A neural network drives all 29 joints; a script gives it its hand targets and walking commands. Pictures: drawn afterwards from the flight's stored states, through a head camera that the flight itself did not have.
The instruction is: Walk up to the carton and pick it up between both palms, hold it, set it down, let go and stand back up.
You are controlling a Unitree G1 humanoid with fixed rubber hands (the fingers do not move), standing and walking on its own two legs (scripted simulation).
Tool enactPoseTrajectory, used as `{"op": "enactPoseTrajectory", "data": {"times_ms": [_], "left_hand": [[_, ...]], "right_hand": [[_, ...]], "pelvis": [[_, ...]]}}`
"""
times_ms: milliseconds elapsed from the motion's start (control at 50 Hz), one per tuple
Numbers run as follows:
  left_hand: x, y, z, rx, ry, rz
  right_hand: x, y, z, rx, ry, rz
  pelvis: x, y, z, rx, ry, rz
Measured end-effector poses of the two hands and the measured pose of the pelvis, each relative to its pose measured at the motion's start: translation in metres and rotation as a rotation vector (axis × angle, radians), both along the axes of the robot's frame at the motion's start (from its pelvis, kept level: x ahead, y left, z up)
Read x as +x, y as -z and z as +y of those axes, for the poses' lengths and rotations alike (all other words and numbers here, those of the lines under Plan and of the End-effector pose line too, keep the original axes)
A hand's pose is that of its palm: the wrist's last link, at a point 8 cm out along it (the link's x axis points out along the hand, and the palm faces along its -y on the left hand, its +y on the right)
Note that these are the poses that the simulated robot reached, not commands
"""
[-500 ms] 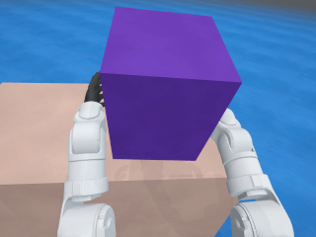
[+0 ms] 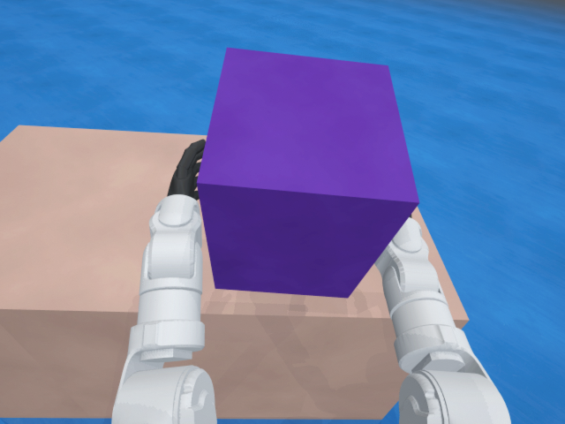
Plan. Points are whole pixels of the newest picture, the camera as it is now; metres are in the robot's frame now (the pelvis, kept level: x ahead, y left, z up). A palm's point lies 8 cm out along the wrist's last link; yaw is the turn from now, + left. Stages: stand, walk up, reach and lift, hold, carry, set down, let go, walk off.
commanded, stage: set down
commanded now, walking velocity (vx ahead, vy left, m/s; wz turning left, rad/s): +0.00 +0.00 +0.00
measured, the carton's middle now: (294, 186) +0.38 +0.00 +0.18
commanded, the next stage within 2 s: none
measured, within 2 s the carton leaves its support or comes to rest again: rests again in 1.72 s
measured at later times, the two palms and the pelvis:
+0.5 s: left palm (206, 202) +0.40 +0.13 +0.13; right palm (397, 207) +0.40 -0.16 +0.13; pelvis +0.02 -0.01 +0.00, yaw +0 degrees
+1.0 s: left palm (212, 203) +0.42 +0.12 +0.11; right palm (392, 222) +0.40 -0.17 +0.10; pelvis +0.02 +0.00 +0.00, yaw -1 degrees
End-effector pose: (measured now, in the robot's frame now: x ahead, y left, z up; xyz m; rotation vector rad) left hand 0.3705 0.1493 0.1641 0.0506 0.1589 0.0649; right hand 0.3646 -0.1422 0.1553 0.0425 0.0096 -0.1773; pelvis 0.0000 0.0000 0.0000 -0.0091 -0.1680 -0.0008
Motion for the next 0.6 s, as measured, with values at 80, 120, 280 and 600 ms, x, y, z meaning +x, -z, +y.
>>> {"op": "enactPoseTrajectory", "data": {"times_ms": [80, 120, 280, 600], "left_hand": [[0.002, 0.026, -0.001, 0.005, -0.007, 0.029], [0.004, 0.036, -0.003, 0.005, -0.008, 0.042], [0.02, 0.044, -0.016, 0.007, -0.001, 0.038], [0.031, 0.047, -0.019, 0.011, -0.005, 0.065]], "right_hand": [[0.004, 0.014, -0.001, -0.009, -0.008, -0.01], [0.008, 0.019, -0.002, -0.015, -0.01, -0.01], [0.021, 0.021, -0.014, -0.018, -0.001, 0.001], [0.033, 0.033, -0.018, -0.026, -0.003, 0.042]], "pelvis": [[0.004, 0.0, -0.001, -0.004, -0.004, 0.023], [0.007, -0.001, -0.002, -0.006, -0.006, 0.037], [0.016, -0.001, -0.005, -0.009, -0.003, 0.077], [0.026, -0.002, -0.005, -0.005, 0.005, 0.091]]}}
